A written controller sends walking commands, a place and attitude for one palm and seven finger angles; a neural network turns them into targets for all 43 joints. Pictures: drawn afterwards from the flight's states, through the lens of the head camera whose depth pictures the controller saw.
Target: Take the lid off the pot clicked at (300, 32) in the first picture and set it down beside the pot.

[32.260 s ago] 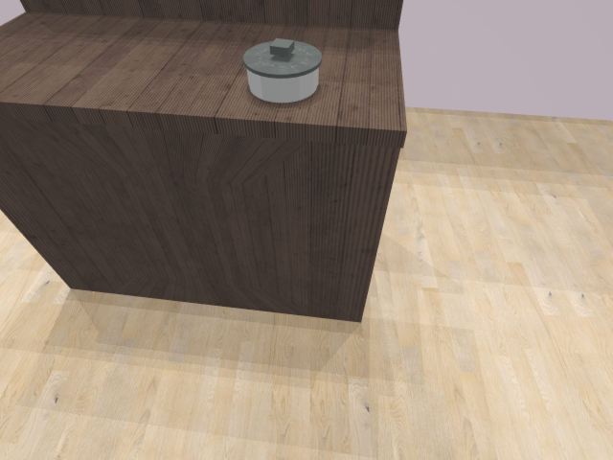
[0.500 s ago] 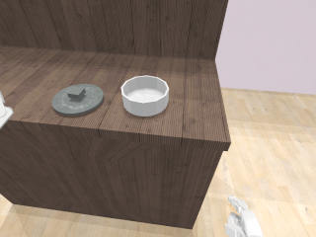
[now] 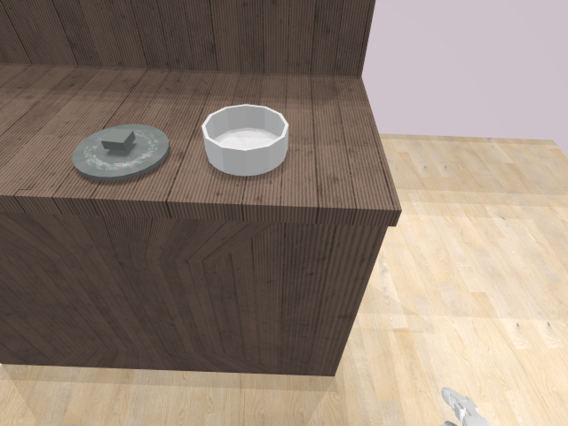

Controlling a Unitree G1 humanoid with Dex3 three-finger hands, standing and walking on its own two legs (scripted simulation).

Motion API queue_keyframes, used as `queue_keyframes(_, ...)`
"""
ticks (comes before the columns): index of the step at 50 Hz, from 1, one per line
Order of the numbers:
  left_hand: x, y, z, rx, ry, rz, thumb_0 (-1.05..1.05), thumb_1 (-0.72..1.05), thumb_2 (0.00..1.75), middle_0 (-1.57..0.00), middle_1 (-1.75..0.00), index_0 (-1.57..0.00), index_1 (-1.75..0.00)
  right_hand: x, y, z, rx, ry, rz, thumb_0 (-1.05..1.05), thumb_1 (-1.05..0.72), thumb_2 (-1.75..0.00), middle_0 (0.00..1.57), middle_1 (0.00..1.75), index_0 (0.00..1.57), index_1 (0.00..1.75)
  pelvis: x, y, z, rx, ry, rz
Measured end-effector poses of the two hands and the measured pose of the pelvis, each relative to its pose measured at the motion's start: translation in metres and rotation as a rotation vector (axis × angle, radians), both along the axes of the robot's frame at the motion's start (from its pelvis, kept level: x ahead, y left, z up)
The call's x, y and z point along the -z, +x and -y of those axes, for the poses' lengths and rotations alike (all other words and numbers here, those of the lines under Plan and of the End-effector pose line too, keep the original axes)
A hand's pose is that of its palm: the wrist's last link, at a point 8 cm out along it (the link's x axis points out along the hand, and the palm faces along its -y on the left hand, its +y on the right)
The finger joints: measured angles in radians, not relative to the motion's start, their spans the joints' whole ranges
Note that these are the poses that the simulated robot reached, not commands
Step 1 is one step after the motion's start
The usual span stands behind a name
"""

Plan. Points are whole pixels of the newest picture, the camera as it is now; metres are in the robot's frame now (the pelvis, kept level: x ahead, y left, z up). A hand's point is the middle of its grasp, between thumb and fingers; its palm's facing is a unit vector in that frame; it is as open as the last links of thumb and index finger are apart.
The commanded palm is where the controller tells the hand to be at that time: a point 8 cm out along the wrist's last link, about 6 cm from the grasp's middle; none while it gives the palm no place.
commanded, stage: step back with the hand held close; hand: left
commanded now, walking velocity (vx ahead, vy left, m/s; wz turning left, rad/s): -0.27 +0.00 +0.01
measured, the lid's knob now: (118, 139) +0.56 +0.33 +0.12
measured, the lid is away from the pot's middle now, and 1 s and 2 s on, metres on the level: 0.23 0.23 0.23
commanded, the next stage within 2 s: stop stepping back and stand still in 0.54 s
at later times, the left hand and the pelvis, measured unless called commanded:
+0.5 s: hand out of the picture +0.11 +0.24 +0.31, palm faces +0.52 -0.78 -0.35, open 7.4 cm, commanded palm +0.04 +0.29 +0.31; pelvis -0.09 +0.01 +0.01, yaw -1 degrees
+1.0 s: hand out of the picture -0.04 +0.27 +0.33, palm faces +0.63 -0.73 -0.27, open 7.4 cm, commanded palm -0.10 +0.31 +0.31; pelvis -0.22 +0.02 +0.00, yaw +4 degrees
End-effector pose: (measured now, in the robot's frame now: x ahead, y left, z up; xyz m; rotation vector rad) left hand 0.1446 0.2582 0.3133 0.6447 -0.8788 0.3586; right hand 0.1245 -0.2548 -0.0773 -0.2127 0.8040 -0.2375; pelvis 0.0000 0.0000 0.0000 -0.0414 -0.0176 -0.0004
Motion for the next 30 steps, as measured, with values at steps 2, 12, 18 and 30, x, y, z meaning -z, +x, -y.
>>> queue_keyframes(2,-0.001,-0.003,-0.007,-0.02,-0.037,0.02,0.01,0.88,0.9,-0.22,-0.3,-0.22,-0.3,0.0,-0.007,-0.007,-0.004,0.006,0.012,0.02,-0.9,-0.9,0.2,0.3,0.2,0.3,-0.001,-0.006,-0.002,0.004,0.003,0.0)
queue_keyframes(12,0.007,-0.018,0.002,0.003,-0.048,-0.067,0.01,0.89,0.9,-0.21,-0.3,-0.21,-0.3,-0.005,-0.018,-0.031,-0.074,0.076,0.054,0.02,-0.9,-0.9,0.2,0.3,0.2,0.3,-0.006,-0.038,0.005,0.017,0.005,-0.037)
queue_keyframes(18,0.009,-0.045,0.004,0.082,0.022,-0.041,0.01,0.89,0.9,-0.22,-0.3,-0.22,-0.3,-0.015,-0.029,-0.023,-0.059,0.001,0.056,0.02,-0.9,-0.9,0.2,0.3,0.2,0.3,-0.003,-0.053,-0.007,0.001,-0.001,-0.041)
queue_keyframes(30,-0.002,-0.11,-0.015,-0.018,-0.016,-0.033,0.01,0.89,0.9,-0.21,-0.3,-0.21,-0.3,-0.024,-0.083,-0.032,-0.084,0.038,0.131,0.01,-0.9,-0.9,0.2,0.3,0.2,0.3,-0.007,-0.122,-0.002,0.019,0.021,-0.032)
